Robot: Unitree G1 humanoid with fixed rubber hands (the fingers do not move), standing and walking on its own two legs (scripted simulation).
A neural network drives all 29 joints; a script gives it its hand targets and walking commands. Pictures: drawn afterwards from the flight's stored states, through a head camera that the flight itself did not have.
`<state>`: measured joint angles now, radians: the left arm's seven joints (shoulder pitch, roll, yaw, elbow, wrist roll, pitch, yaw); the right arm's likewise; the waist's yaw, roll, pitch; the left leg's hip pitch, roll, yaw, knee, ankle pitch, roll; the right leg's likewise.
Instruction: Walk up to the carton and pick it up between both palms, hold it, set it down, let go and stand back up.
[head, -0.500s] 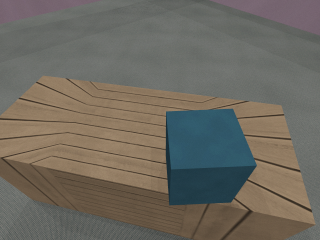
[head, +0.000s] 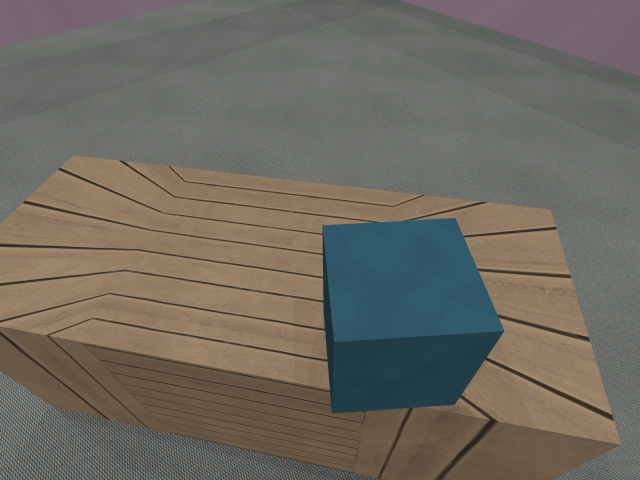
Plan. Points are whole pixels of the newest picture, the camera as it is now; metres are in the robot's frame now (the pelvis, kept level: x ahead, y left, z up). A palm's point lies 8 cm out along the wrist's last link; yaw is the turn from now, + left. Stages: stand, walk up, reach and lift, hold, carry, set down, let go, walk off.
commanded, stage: stand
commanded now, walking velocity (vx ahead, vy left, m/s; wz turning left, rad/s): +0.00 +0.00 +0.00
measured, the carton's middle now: (391, 319) +0.39 -0.08 -0.08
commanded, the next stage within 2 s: none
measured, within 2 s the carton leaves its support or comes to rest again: neither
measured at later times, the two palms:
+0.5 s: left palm out of the picture -0.01 +0.23 -0.14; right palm out of the picture -0.01 -0.23 -0.14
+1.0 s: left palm out of the picture +0.00 +0.23 -0.14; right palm out of the picture -0.01 -0.23 -0.14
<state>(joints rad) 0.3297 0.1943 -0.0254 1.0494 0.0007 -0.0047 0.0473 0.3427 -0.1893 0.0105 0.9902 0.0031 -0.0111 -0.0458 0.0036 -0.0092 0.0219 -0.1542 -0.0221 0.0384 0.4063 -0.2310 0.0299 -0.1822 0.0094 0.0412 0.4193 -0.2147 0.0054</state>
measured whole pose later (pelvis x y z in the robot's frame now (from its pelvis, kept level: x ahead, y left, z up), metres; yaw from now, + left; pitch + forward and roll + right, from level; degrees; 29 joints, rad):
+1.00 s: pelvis +0.00 +0.00 +0.00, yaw -2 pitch -1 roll +0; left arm 0.33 0.18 -0.02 1.07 0.00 -0.01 0.05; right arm 0.34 -0.18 0.01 1.03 0.00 -0.01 -0.05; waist 0.00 -0.01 0.02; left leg -0.15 -0.01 0.07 0.40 -0.24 0.03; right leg -0.19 0.02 0.07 0.43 -0.21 0.01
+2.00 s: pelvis +0.01 +0.00 +0.00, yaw -2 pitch -1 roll +0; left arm 0.32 0.18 -0.03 1.06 0.00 -0.01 0.05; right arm 0.37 -0.17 0.01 1.03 0.00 -0.01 -0.05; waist -0.01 0.00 0.03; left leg -0.15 -0.01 0.07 0.41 -0.25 0.03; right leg -0.19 0.01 0.07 0.42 -0.21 0.01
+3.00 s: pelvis +0.01 +0.01 +0.00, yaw -2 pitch -1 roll +0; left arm 0.32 0.18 -0.03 1.07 0.00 -0.01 0.05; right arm 0.37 -0.17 0.01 1.03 0.01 -0.01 -0.05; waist 0.00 0.00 0.03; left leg -0.14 -0.02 0.06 0.40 -0.25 0.04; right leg -0.18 0.00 0.06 0.41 -0.22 0.02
